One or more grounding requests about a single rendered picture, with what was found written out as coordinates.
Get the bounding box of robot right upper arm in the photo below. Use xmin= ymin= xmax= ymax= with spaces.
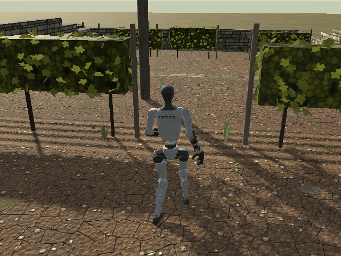
xmin=179 ymin=107 xmax=193 ymax=138

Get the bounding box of robot head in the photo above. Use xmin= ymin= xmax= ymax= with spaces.
xmin=159 ymin=85 xmax=177 ymax=110

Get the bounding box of right robot hand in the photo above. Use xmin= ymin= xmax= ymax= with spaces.
xmin=192 ymin=151 xmax=204 ymax=165

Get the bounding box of right robot forearm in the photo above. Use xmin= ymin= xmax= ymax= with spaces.
xmin=189 ymin=129 xmax=202 ymax=154

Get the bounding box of humanoid robot torso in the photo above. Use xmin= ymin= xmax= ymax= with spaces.
xmin=156 ymin=105 xmax=181 ymax=160

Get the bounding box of left robot hand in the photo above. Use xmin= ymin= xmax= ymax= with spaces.
xmin=152 ymin=128 xmax=159 ymax=137

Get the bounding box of robot left upper arm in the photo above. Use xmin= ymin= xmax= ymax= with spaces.
xmin=146 ymin=108 xmax=158 ymax=135

